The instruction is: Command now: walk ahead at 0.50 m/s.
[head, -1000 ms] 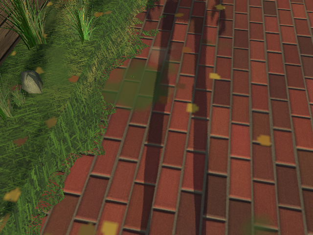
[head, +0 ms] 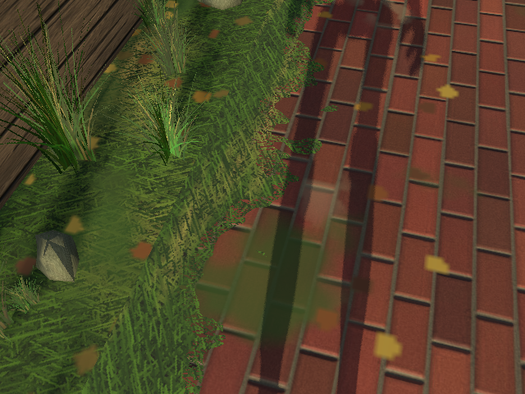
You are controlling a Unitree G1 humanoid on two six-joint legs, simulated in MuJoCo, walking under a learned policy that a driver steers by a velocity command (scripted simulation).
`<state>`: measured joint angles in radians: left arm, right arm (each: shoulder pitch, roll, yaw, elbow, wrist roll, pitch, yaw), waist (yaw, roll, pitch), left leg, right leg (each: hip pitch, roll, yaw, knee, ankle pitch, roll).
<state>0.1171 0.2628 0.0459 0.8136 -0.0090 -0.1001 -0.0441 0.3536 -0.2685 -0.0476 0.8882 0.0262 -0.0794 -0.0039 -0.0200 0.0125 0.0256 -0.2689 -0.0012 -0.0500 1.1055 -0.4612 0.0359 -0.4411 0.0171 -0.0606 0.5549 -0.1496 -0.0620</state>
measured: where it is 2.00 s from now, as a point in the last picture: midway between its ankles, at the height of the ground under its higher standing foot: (339, 282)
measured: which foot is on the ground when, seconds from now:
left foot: up 0.00-0.44, down 0.46-1.00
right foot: down 0.00-0.48, up 0.50-0.96, down 0.98-1.00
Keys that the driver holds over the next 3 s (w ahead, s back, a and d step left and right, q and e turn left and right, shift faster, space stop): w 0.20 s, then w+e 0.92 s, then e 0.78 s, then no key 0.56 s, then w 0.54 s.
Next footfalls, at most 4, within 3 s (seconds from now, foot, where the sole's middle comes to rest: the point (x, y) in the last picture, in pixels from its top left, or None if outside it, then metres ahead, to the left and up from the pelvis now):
0.46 left None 0.43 0.14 -0.76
0.98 right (347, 330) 0.62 -0.19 -0.76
1.44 left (327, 235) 0.92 -0.16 -0.76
1.90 right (378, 310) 0.67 -0.28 -0.76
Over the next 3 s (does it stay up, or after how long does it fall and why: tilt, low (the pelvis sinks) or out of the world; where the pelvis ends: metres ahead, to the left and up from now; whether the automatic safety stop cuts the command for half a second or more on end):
stays up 0.81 -0.32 0.01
